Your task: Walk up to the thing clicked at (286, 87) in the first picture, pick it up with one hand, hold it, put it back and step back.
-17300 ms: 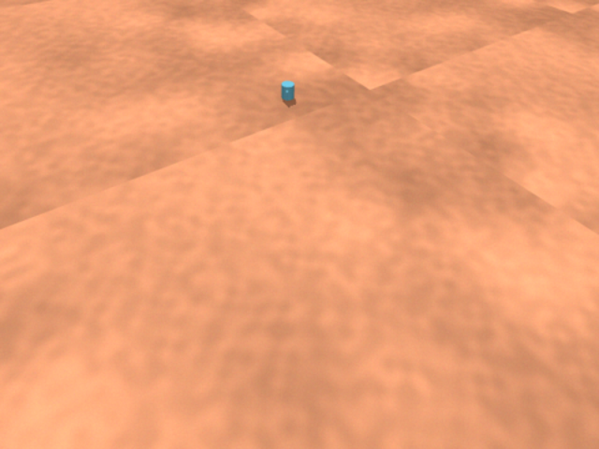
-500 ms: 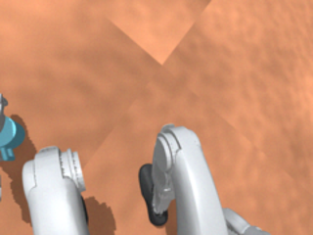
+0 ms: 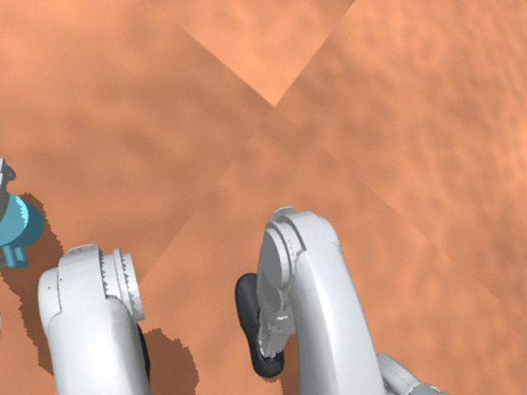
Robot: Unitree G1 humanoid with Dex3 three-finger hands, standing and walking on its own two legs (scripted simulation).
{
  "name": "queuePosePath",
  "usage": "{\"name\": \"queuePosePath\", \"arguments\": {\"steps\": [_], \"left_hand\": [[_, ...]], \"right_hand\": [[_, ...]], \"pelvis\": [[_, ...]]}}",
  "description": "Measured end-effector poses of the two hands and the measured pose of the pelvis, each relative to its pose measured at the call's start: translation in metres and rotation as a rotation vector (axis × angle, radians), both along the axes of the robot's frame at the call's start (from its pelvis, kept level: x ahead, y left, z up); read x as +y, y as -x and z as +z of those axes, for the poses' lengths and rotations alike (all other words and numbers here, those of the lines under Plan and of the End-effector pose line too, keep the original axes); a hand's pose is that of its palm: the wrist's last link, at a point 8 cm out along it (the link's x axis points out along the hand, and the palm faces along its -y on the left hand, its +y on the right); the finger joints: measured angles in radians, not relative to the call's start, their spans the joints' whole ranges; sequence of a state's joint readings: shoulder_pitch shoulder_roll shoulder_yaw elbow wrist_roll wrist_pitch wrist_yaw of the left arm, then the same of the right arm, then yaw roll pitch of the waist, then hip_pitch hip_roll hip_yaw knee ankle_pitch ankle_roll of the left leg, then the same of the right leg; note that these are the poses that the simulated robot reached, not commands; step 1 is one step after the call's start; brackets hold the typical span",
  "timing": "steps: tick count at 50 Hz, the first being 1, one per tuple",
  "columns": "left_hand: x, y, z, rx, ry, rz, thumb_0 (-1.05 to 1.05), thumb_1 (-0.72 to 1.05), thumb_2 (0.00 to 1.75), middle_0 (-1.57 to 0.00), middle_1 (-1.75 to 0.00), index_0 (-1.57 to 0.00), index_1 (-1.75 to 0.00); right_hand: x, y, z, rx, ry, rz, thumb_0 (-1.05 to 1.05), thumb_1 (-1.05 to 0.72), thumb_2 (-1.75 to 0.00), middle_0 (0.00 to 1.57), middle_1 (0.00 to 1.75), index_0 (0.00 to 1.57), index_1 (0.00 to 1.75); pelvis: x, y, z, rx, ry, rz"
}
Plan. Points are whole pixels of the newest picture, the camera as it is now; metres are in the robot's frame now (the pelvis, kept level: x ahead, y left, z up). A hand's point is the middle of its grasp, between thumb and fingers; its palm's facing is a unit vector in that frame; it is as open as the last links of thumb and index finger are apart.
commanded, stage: close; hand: left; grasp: from above
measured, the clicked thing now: (8, 232) +0.36 +0.30 -0.25
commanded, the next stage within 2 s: none
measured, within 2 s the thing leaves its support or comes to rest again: neither
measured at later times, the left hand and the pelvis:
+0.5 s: hand out of the picture +0.37 +0.32 -0.22, palm faces -0.47 -0.13 -0.87, open 13.1 cm; pelvis +0.00 +0.00 +0.00, yaw +1 degrees
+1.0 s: hand out of the picture +0.36 +0.32 -0.22, palm faces -0.46 -0.14 -0.88, open 12.5 cm; pelvis +0.00 +0.00 +0.00, yaw +1 degrees
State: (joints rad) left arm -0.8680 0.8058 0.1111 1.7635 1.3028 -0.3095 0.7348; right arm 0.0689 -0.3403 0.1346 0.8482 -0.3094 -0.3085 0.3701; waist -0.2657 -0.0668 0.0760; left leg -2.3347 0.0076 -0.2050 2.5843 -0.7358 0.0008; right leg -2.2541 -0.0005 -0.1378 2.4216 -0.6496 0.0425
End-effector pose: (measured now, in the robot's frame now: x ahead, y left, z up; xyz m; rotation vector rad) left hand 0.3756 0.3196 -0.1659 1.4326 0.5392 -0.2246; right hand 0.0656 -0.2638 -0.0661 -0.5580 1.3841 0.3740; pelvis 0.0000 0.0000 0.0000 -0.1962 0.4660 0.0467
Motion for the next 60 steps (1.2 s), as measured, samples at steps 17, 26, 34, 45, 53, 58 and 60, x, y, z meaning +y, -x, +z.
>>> {"name": "queuePosePath", "arguments": {"steps": [17,26,34,45,53,58,60], "left_hand": [[0.000,0.001,0.002,-0.002,-0.012,-0.009,0.01,-0.42,0.79,-0.25,-0.89,-0.26,-0.87],[0.000,0.003,0.003,0.011,-0.017,0.004,0.01,-0.36,0.74,-0.31,-0.85,-0.31,-0.83],[0.000,0.003,0.004,0.007,-0.006,0.007,-0.01,-0.32,0.73,-0.38,-0.82,-0.33,-0.80],[0.000,0.004,0.006,-0.002,0.004,0.003,-0.01,-0.28,0.72,-0.48,-0.78,-0.36,-0.77],[0.000,0.004,0.007,-0.003,0.003,-0.008,-0.02,-0.27,0.73,-0.54,-0.77,-0.39,-0.76],[0.000,0.003,0.007,-0.002,-0.002,-0.009,-0.01,-0.27,0.74,-0.57,-0.76,-0.40,-0.75],[0.000,0.003,0.007,-0.002,-0.005,-0.009,-0.01,-0.27,0.74,-0.57,-0.77,-0.41,-0.76]], "right_hand": [[-0.002,-0.005,0.001,0.002,0.003,-0.007,0.00,-0.89,-0.89,0.20,0.30,0.20,0.30],[-0.004,-0.006,-0.003,-0.003,-0.008,-0.006,0.00,-0.89,-0.89,0.20,0.30,0.20,0.30],[-0.005,-0.004,-0.003,0.006,-0.001,-0.013,0.00,-0.90,-0.89,0.20,0.30,0.20,0.30],[-0.003,-0.003,-0.002,0.009,0.013,-0.017,0.00,-0.89,-0.89,0.20,0.30,0.20,0.30],[-0.002,-0.006,0.000,0.006,0.011,-0.018,0.00,-0.90,-0.89,0.20,0.30,0.20,0.30],[-0.003,-0.008,-0.001,0.003,0.008,-0.011,0.00,-0.90,-0.89,0.20,0.30,0.20,0.30],[-0.003,-0.009,-0.002,0.001,0.006,-0.010,0.00,-0.90,-0.89,0.20,0.30,0.20,0.30]], "pelvis": [[0.000,-0.002,0.002,0.014,-0.003,0.003],[-0.002,-0.002,0.001,0.015,-0.011,0.007],[-0.002,-0.002,0.002,0.015,-0.011,0.007],[0.000,-0.002,0.002,0.017,-0.007,0.008],[0.001,-0.004,0.003,0.028,-0.006,0.009],[0.000,-0.004,0.003,0.027,-0.008,0.010],[0.000,-0.004,0.002,0.025,-0.010,0.010]]}}
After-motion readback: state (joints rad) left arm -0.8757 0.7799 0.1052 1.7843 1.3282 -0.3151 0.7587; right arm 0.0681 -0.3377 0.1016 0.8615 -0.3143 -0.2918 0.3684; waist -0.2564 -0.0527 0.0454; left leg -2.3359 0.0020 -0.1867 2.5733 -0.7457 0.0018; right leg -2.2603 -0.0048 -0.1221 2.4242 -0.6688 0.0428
